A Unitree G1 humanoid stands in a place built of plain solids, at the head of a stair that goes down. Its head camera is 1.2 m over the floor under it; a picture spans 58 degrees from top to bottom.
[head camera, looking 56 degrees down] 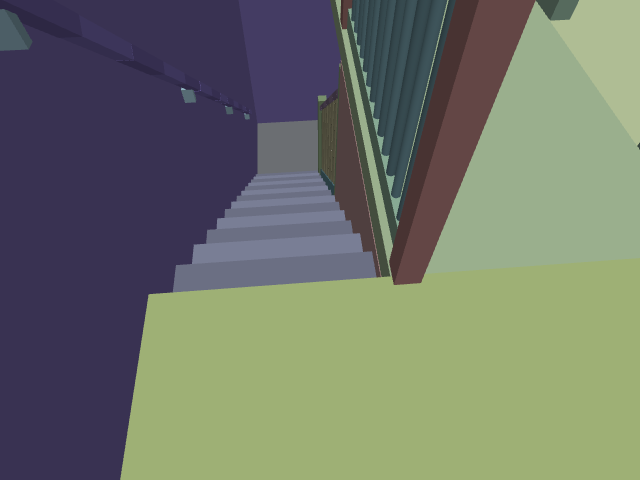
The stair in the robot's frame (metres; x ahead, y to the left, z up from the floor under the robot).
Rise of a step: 0.21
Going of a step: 0.23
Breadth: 0.75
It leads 5 degrees to the left of straight ahead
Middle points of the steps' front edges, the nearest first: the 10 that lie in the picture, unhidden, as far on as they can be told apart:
0.64 0.15 0.00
0.87 0.17 -0.21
1.09 0.19 -0.41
1.32 0.21 -0.62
1.55 0.23 -0.82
1.78 0.25 -1.03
2.01 0.27 -1.24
2.23 0.29 -1.44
2.46 0.30 -1.65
2.69 0.32 -1.85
